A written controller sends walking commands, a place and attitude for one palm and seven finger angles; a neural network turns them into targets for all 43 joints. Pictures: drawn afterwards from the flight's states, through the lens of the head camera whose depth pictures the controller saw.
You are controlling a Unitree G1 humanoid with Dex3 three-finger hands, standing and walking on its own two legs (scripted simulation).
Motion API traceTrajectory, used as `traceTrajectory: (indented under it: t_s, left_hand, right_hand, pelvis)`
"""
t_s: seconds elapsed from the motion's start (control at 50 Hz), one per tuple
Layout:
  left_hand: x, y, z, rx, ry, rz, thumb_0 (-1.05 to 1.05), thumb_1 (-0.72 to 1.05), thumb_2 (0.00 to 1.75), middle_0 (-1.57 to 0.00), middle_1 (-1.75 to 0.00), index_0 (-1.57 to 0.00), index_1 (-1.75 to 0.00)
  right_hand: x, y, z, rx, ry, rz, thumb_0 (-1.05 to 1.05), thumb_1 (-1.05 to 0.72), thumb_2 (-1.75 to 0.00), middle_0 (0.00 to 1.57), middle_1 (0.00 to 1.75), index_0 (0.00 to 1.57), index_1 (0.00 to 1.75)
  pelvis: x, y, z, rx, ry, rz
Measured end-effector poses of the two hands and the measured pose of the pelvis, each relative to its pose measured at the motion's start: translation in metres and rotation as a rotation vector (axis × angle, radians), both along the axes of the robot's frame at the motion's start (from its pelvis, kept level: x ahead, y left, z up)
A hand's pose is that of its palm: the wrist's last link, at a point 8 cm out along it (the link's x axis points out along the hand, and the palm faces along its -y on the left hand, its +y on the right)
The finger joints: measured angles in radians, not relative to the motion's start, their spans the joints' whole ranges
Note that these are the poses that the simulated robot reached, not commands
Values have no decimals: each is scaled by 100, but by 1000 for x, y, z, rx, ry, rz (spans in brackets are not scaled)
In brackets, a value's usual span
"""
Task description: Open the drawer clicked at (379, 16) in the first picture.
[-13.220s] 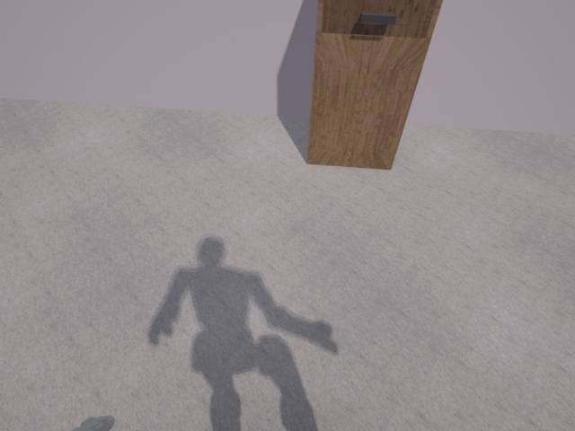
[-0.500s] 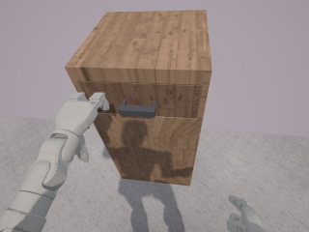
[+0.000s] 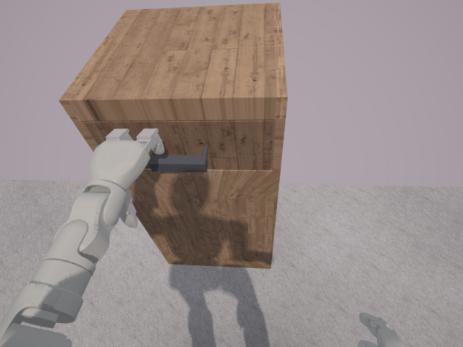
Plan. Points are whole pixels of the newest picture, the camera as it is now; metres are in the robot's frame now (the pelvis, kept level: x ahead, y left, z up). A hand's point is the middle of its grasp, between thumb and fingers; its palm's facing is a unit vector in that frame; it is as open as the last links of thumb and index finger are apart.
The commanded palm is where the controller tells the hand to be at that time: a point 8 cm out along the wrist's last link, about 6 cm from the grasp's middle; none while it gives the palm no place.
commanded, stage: move the hooked fingers above the handle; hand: left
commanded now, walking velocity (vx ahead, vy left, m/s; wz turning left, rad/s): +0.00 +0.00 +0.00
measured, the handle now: (180, 156) +0.50 +0.18 +0.00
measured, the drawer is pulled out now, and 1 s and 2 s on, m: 0.00 0.00 0.00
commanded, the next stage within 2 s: lower the fingers behind the handle in 1.92 s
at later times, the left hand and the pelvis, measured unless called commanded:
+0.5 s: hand (157, 161) +0.42 +0.20 +0.07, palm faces +0.02 -0.03 -1.00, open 13.8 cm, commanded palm +0.41 +0.20 +0.13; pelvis +0.01 +0.00 +0.00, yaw +0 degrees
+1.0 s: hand (173, 151) +0.45 +0.17 +0.07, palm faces +0.02 -0.01 -1.00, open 13.7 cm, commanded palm +0.43 +0.18 +0.12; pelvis +0.01 +0.01 -0.01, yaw +0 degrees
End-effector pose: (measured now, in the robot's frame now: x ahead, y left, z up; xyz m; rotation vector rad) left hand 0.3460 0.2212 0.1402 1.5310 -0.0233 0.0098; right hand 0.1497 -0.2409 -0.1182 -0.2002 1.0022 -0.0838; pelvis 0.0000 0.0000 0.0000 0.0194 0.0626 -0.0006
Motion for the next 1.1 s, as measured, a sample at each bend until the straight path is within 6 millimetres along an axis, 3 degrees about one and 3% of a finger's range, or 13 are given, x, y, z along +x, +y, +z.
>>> traceTrajectory:
  t_s: [0.46, 0.76, 1.1]
  left_hand:
    - [51, -23, -13, 9, 6, -14, 0, -49, 30, -32, -120, -32, -120]
    - [83, -45, -23, 16, 21, -32, 0, -49, 30, -33, -121, -32, -120]
    - [86, -49, -20, 32, 20, 12, 0, -49, 30, -37, -123, -33, -125]
  right_hand:
    - [-4, -2, -7, 1, 29, -51, 1, -91, -90, 20, 30, 20, 30]
    - [-19, 5, -16, 13, 99, -77, 1, -91, -90, 20, 30, 20, 30]
    - [-40, -1, -17, 7, 113, -105, 1, -91, -90, 20, 30, 20, 30]
  pelvis:
    - [12, 1, -4, 1, 58, -5]
    - [20, 8, -6, -2, 89, -3]
    - [10, 4, -7, 3, 88, -6]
